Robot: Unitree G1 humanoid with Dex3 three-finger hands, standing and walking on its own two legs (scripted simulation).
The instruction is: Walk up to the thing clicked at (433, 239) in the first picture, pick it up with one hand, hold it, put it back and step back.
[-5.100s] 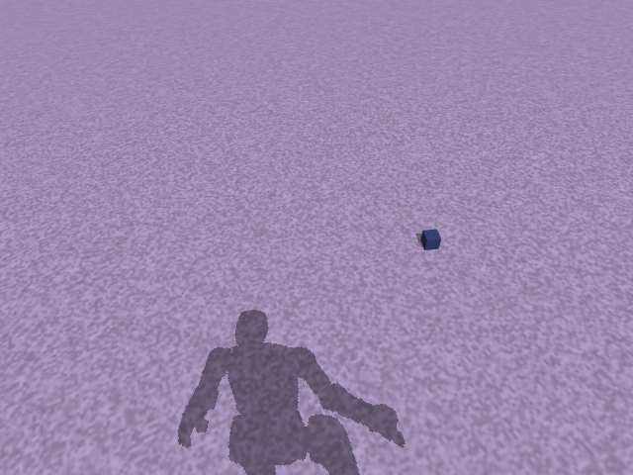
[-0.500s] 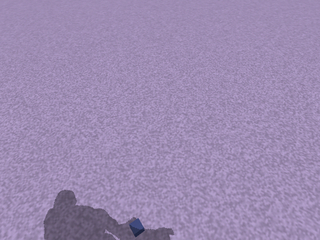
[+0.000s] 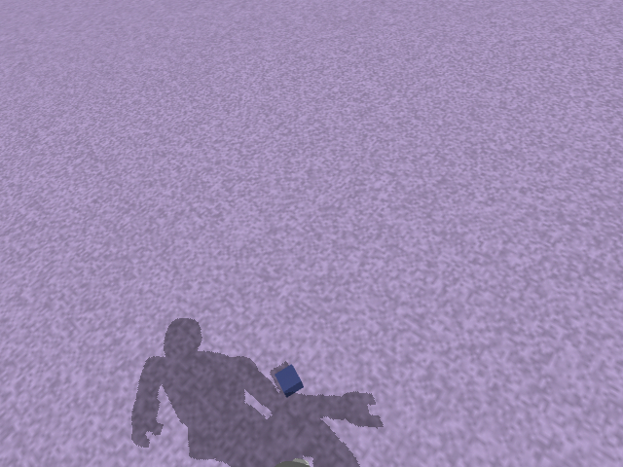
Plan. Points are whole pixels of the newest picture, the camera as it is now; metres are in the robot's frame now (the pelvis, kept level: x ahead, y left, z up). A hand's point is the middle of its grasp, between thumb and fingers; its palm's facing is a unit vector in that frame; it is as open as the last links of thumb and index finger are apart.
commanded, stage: walk up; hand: left
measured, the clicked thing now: (289, 380) +0.47 +0.20 -0.74
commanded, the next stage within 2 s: none
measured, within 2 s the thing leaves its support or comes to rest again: neither
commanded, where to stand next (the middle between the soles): +0.11 +0.01 m, yaw -2 degrees
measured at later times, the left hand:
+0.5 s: hand out of the picture +0.13 +0.28 -0.15, palm faces +0.02 -0.91 -0.42, open 7.4 cm
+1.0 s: hand out of the picture +0.08 +0.30 -0.16, palm faces -0.07 -0.93 -0.37, open 7.4 cm
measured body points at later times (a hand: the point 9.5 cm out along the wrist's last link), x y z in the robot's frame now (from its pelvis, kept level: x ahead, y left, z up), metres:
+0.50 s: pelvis +0.05 +0.00 -0.02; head +0.08 -0.01 +0.43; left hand +0.12 +0.33 -0.12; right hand +0.13 -0.32 -0.14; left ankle -0.02 +0.13 -0.71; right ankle +0.15 -0.11 -0.73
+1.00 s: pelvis +0.00 +0.03 -0.01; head +0.05 +0.04 +0.44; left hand +0.08 +0.35 -0.14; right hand +0.06 -0.30 -0.11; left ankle +0.00 +0.16 -0.73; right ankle +0.00 -0.10 -0.70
